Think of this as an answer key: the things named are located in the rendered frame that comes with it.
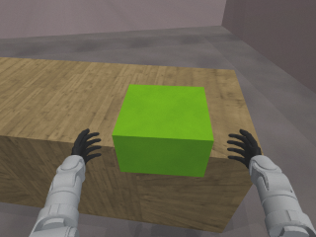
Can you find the pedestal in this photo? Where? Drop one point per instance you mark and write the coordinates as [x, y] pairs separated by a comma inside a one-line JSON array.
[[45, 104]]

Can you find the carton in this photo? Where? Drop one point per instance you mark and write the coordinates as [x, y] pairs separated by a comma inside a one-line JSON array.
[[163, 130]]

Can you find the left robot hand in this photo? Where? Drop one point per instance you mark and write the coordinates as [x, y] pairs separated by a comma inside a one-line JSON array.
[[81, 144]]

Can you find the robot left forearm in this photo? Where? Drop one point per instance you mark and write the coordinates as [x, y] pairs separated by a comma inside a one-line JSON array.
[[61, 204]]

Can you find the right robot hand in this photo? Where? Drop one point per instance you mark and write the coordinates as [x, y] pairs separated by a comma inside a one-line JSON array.
[[250, 147]]

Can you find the left robot upper arm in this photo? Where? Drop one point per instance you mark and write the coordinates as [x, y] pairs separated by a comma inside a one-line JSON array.
[[66, 231]]

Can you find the robot right forearm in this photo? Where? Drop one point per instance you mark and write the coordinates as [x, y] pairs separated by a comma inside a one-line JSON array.
[[284, 216]]

